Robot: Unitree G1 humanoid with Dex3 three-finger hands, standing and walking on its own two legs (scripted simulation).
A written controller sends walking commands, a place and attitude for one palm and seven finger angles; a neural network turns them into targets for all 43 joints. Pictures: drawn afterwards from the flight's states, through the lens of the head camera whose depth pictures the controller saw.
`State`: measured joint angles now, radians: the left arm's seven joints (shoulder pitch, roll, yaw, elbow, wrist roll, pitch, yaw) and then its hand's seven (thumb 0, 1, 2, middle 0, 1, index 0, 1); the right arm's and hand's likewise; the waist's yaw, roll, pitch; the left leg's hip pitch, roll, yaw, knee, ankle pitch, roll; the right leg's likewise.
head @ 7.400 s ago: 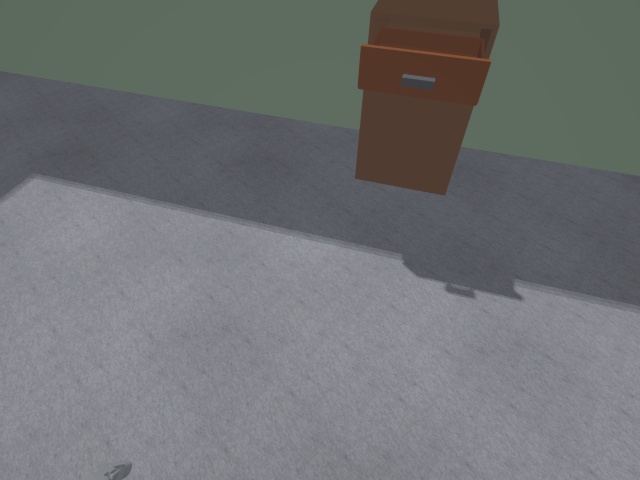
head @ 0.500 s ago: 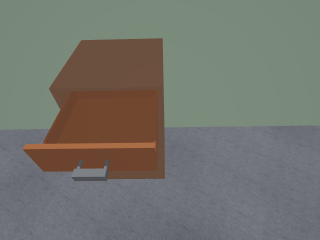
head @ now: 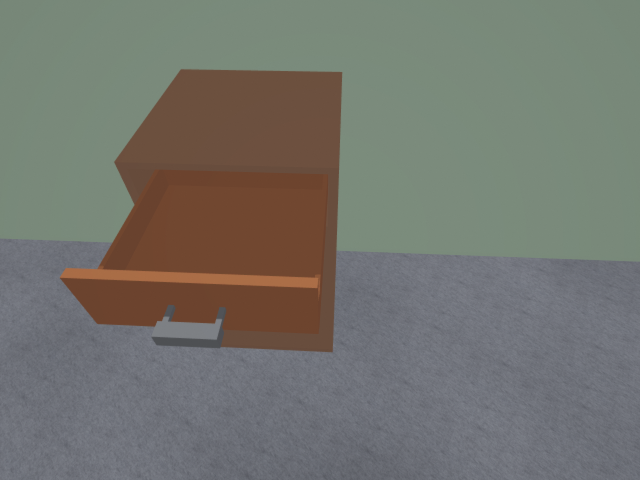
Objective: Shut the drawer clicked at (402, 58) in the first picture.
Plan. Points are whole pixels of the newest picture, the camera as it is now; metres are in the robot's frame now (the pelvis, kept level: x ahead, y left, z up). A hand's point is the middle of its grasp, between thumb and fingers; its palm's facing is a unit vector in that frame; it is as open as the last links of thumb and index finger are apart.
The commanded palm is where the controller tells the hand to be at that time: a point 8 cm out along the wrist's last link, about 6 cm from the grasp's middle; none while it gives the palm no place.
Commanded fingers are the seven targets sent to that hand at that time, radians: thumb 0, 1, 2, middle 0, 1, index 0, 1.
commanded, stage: shuffle to correct the standing spot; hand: left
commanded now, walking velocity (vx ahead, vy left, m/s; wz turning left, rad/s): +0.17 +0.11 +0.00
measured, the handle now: (192, 322) +0.37 +0.24 -0.08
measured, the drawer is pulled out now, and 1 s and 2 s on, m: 0.28 0.28 0.28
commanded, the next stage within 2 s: come to a stop and stand still in 0.08 s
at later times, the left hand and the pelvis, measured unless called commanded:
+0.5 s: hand out of the picture +0.05 +0.20 -0.18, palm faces +0.06 -0.98 -0.20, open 7.3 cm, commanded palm none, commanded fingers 0.00 0.90 0.90 -0.20 -0.30 -0.20 -0.30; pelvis +0.05 +0.04 +0.00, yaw -1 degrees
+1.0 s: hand out of the picture +0.05 +0.18 -0.17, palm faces +0.03 -0.98 -0.22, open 7.3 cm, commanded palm none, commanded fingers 0.00 0.90 0.90 -0.20 -0.30 -0.20 -0.30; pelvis +0.02 +0.01 +0.00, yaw +0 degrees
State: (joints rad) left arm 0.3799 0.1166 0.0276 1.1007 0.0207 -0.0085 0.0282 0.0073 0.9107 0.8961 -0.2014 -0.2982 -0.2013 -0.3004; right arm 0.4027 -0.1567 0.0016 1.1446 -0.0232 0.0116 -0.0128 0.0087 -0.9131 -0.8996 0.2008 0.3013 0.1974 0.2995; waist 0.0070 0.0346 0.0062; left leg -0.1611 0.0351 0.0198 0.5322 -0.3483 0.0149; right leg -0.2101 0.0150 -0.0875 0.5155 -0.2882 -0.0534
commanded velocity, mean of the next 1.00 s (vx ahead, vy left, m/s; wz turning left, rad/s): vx -0.02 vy -0.02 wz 0.00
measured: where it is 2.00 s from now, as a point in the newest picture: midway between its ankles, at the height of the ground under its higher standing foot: outside the picture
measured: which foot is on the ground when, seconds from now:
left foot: down 0.00-0.20, up 0.22-0.30, down 0.32-1.00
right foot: down 0.00-1.00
